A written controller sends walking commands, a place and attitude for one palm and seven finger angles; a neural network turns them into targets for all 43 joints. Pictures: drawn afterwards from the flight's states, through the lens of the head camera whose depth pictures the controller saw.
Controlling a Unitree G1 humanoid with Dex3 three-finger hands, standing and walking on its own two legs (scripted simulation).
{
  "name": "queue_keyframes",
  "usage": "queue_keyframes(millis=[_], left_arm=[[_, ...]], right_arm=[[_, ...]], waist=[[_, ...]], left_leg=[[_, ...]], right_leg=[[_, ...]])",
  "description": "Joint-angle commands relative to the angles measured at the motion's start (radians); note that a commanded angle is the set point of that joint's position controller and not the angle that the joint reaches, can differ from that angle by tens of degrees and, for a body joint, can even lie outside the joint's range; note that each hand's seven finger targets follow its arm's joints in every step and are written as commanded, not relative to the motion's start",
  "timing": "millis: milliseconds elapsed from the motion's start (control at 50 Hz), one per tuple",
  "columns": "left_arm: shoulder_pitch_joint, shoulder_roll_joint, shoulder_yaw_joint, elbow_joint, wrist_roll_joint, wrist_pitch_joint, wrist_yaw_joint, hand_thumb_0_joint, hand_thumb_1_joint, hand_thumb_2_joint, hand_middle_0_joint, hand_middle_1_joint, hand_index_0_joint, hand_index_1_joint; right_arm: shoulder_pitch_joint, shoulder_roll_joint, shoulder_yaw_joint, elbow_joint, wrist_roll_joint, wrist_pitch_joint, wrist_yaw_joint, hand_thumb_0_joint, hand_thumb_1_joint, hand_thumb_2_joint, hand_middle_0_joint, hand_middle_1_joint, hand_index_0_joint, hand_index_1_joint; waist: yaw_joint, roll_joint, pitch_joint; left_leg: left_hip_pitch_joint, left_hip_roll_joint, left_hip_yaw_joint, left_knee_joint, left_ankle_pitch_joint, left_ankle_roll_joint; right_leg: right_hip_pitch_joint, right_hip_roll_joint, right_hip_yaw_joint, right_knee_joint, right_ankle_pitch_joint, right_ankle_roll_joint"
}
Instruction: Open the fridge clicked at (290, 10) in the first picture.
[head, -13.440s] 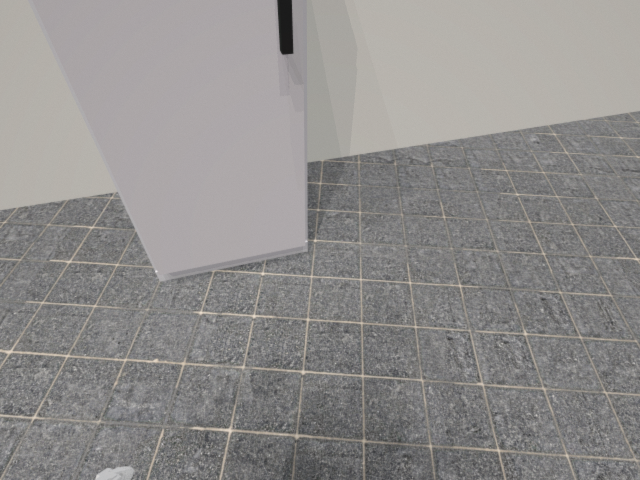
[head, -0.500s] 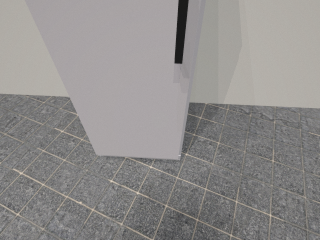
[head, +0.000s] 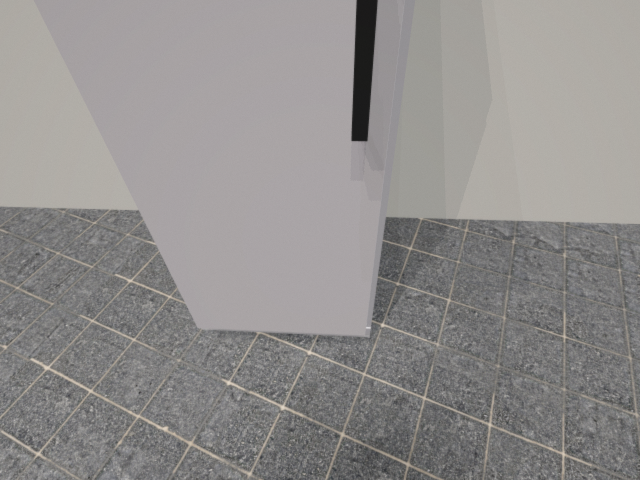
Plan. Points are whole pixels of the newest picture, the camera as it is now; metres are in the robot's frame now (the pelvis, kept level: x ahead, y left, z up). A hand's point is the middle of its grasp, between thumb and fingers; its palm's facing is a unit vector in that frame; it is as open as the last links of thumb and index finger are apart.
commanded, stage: shuffle to correct the standing spot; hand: right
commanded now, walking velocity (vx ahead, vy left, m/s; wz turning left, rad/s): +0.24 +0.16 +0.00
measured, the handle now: (364, 27) +0.66 -0.03 +0.28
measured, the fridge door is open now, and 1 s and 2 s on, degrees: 0 0 0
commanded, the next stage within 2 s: come to a stop and stand still in 0.46 s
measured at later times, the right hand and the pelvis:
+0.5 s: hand (405, 434) +0.24 -0.11 -0.17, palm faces +0.01 +0.97 -0.23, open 7.3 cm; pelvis +0.15 +0.08 -0.01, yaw +0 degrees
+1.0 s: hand (379, 456) +0.20 -0.07 -0.16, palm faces +0.11 +0.97 -0.23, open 7.3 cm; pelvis +0.20 +0.12 +0.01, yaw +0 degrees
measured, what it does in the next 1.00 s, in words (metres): walks ahead: left foot, then right foot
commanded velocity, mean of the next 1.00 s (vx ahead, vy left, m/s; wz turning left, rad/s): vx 0.00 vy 0.06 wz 0.00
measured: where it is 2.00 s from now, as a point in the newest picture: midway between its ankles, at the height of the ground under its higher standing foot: outside the picture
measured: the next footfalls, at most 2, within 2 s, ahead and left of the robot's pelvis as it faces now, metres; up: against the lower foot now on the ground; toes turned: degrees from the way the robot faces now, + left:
left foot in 0.40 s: +0.25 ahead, +0.20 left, +0.00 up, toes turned +9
right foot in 0.70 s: +0.27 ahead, +0.01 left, +0.00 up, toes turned -9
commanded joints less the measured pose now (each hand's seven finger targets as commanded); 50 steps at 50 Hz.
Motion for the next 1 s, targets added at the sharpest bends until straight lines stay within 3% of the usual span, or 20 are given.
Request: queue_keyframes(millis=[0,20,40,60,120,180,280,340,360,380,400,460,520,600,660,700,740,780,880,980], left_arm=[[0.028,0.066,0.014,-0.061,-0.001,-0.039,0.002,0.0,0.9,0.9,-0.2,-0.3,-0.2,-0.3],[0.113,0.09,0.019,-0.03,0.002,-0.047,0.005,0.0,0.9,0.9,-0.2,-0.3,-0.2,-0.3],[0.257,0.168,0.042,0.025,0.012,-0.055,0.016,0.0,0.9,0.9,-0.2,-0.3,-0.2,-0.3],[0.378,0.219,0.05,0.064,0.02,-0.051,0.034,0.0,0.9,0.9,-0.2,-0.3,-0.2,-0.3],[0.282,0.16,0.026,0.045,0.015,-0.059,0.046,0.0,0.9,0.9,-0.2,-0.3,-0.2,-0.3],[0.143,0.15,0.025,0.004,0.009,-0.076,0.044,0.0,0.9,0.9,-0.2,-0.3,-0.2,-0.3],[0.079,0.184,0.04,-0.016,0.012,-0.064,0.032,0.0,0.9,0.9,-0.2,-0.3,-0.2,-0.3],[0.08,0.216,0.06,-0.01,0.002,-0.047,0.017,0.0,0.9,0.9,-0.2,-0.3,-0.2,-0.3],[0.089,0.199,0.057,-0.012,-0.005,-0.046,0.009,0.0,0.9,0.9,-0.2,-0.3,-0.2,-0.3],[0.148,0.107,0.039,-0.023,-0.016,-0.04,-0.001,0.0,0.9,0.9,-0.2,-0.3,-0.2,-0.3],[0.129,0.096,0.029,-0.059,-0.021,-0.028,0.005,0.0,0.9,0.9,-0.2,-0.3,-0.2,-0.3],[0.011,0.092,0.037,-0.071,-0.005,-0.014,-0.007,0.0,0.9,0.9,-0.2,-0.3,-0.2,-0.3],[0.019,0.067,0.029,-0.065,0.001,0.003,-0.009,0.0,0.9,0.9,-0.2,-0.3,-0.2,-0.3],[-0.006,0.027,0.005,-0.069,-0.003,-0.003,-0.002,0.0,0.9,0.9,-0.2,-0.3,-0.2,-0.3],[0.019,0.062,0.002,-0.052,-0.017,-0.02,0.006,0.0,0.9,0.9,-0.2,-0.3,-0.2,-0.3],[-0.04,0.161,0.021,-0.097,-0.016,-0.025,0.019,0.0,0.9,0.9,-0.2,-0.3,-0.2,-0.3],[-0.132,0.176,0.026,-0.127,-0.012,-0.009,0.03,0.0,0.9,0.9,-0.2,-0.3,-0.2,-0.3],[-0.119,0.178,0.028,-0.134,-0.011,-0.006,0.042,0.0,0.9,0.9,-0.2,-0.3,-0.2,-0.3],[-0.167,0.225,0.062,-0.178,-0.003,0.016,0.038,0.0,0.9,0.9,-0.2,-0.3,-0.2,-0.3],[-0.205,0.216,0.081,-0.197,0.004,0.02,0.022,0.0,0.9,0.9,-0.2,-0.3,-0.2,-0.3]], right_arm=[[0.076,-0.109,-0.025,-0.012,-0.007,-0.023,-0.002,0.0,-0.9,-0.9,0.2,0.3,0.2,0.3],[0.043,-0.098,-0.023,-0.022,-0.003,-0.025,0.002,0.0,-0.9,-0.9,0.2,0.3,0.2,0.3],[-0.001,-0.06,-0.017,-0.052,-0.001,-0.028,0.007,0.0,-0.9,-0.9,0.2,0.3,0.2,0.3],[-0.095,-0.054,-0.007,-0.102,-0.002,-0.036,0.008,0.0,-0.9,-0.9,0.2,0.3,0.2,0.3],[-0.171,-0.072,-0.031,-0.123,-0.011,-0.032,0.016,0.0,-0.9,-0.9,0.2,0.3,0.2,0.3],[-0.152,-0.03,-0.031,-0.127,-0.009,-0.01,0.039,0.0,-0.9,-0.9,0.2,0.3,0.2,0.3],[-0.213,-0.034,-0.032,-0.146,0.003,-0.01,0.049,0.0,-0.9,-0.9,0.2,0.3,0.2,0.3],[-0.039,-0.11,-0.049,-0.084,-0.002,-0.028,0.037,0.0,-0.9,-0.9,0.2,0.3,0.2,0.3],[0.074,-0.167,-0.065,-0.05,-0.004,-0.039,0.028,0.0,-0.9,-0.9,0.2,0.3,0.2,0.3],[0.135,-0.279,-0.09,-0.037,-0.011,-0.044,0.011,0.0,-0.9,-0.9,0.2,0.3,0.2,0.3],[0.121,-0.306,-0.086,-0.043,0.004,-0.038,0.006,0.0,-0.9,-0.9,0.2,0.3,0.2,0.3],[-0.123,-0.193,-0.052,-0.099,-0.002,-0.031,-0.006,0.0,-0.9,-0.9,0.2,0.3,0.2,0.3],[-0.196,-0.144,-0.026,-0.116,-0.012,-0.044,-0.013,0.0,-0.9,-0.9,0.2,0.3,0.2,0.3],[-0.169,-0.132,-0.021,-0.093,-0.012,-0.039,-0.021,0.0,-0.9,-0.9,0.2,0.3,0.2,0.3],[-0.149,-0.132,-0.011,-0.082,0.006,-0.031,-0.022,0.0,-0.9,-0.9,0.2,0.3,0.2,0.3],[-0.09,-0.09,-0.008,-0.094,0.014,-0.014,-0.025,0.0,-0.9,-0.9,0.2,0.3,0.2,0.3],[-0.076,-0.091,-0.008,-0.085,0.001,0.003,-0.031,0.0,-0.9,-0.9,0.2,0.3,0.2,0.3],[-0.093,-0.124,-0.021,-0.091,0.0,0.018,-0.029,0.0,-0.9,-0.9,0.2,0.3,0.2,0.3],[-0.108,-0.097,-0.041,-0.117,-0.004,0.036,-0.031,0.0,-0.9,-0.9,0.2,0.3,0.2,0.3],[-0.111,-0.073,-0.042,-0.158,-0.002,0.033,-0.026,0.0,-0.9,-0.9,0.2,0.3,0.2,0.3]], waist=[[0.027,0.042,0.205],[0.069,-0.053,0.166],[0.115,-0.263,0.121],[0.152,-0.374,0.138],[0.085,-0.11,0.19],[0.016,-0.19,0.18],[0.004,-0.253,0.168],[-0.072,-0.113,0.037],[-0.127,0.006,-0.037],[-0.138,0.333,-0.145],[-0.115,0.381,-0.194],[-0.04,0.189,0.035],[0.029,0.077,0.056],[0.024,0.013,0.033],[0.036,-0.061,-0.009],[-0.005,-0.233,-0.012],[-0.02,-0.307,0.053],[0.0,-0.297,0.054],[-0.001,-0.085,-0.014],[-0.004,-0.177,-0.067]], left_leg=[[-0.133,0.17,-0.15,-0.111,0.108,0.122],[-0.205,0.106,-0.06,0.066,0.232,0.093],[-0.38,0.01,0.047,0.361,0.22,0.04],[-0.621,-0.032,0.03,0.599,-0.11,0.024],[-0.66,0.081,-0.106,0.757,-0.013,0.027],[-0.586,0.105,-0.077,0.637,0.103,0.002],[-0.351,0.069,0.044,0.225,0.181,-0.006],[-0.041,-0.003,0.101,0.025,0.301,-0.002],[0.142,0.043,0.05,-0.024,0.35,0.001],[0.305,0.316,-0.241,-0.108,0.357,0.073],[0.237,0.419,-0.44,-0.199,0.369,0.127],[-0.092,0.335,-0.295,-0.247,0.157,0.136],[-0.27,0.286,-0.109,-0.27,0.332,0.129],[-0.217,0.277,-0.103,-0.226,0.527,0.167],[-0.176,0.205,-0.046,-0.093,0.598,0.098],[-0.198,0.114,0.001,-0.026,0.354,-0.011],[-0.19,0.089,0.012,0.075,0.159,-0.043],[-0.279,0.066,-0.021,0.285,-0.063,-0.05],[-0.399,0.036,-0.081,0.54,-0.071,-0.065],[-0.296,0.054,-0.053,0.323,-0.02,-0.059]], right_leg=[[-0.069,-0.014,-0.08,-0.052,0.018,-0.04],[0.076,-0.051,-0.003,-0.149,0.115,-0.066],[0.257,-0.214,0.276,-0.244,0.288,-0.153],[0.397,-0.364,0.508,-0.315,0.607,-0.238],[0.249,-0.385,0.388,-0.314,0.667,-0.238],[0.155,-0.291,0.182,-0.377,0.486,-0.153],[0.066,-0.218,0.025,-0.369,0.465,-0.101],[0.061,-0.173,-0.014,-0.117,0.562,-0.055],[-0.021,-0.13,-0.043,0.057,0.424,-0.021],[-0.209,-0.015,-0.089,0.374,-0.119,0.012],[-0.238,0.006,-0.006,0.596,-0.275,-0.006],[-0.276,-0.098,0.018,0.677,-0.093,-0.007],[-0.132,-0.101,-0.031,0.487,-0.061,0.011],[-0.053,-0.063,-0.06,0.174,-0.045,0.029],[0.142,-0.053,-0.051,-0.207,0.262,0.027],[0.164,-0.247,0.11,-0.225,0.802,-0.069],[0.103,-0.279,0.107,-0.235,0.959,-0.124],[0.177,-0.314,0.132,-0.268,1.149,-0.172],[0.241,-0.314,0.074,-0.226,1.033,-0.213],[0.185,-0.285,0.037,-0.211,0.817,-0.176]])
